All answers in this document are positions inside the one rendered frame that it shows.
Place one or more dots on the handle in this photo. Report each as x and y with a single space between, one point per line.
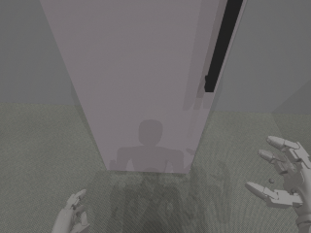
232 10

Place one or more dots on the robot right forearm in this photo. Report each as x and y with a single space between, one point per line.
303 223

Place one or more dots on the right robot hand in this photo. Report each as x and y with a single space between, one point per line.
300 181

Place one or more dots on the fridge door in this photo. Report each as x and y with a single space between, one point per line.
138 68

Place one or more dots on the left robot hand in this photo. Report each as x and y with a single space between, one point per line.
67 217

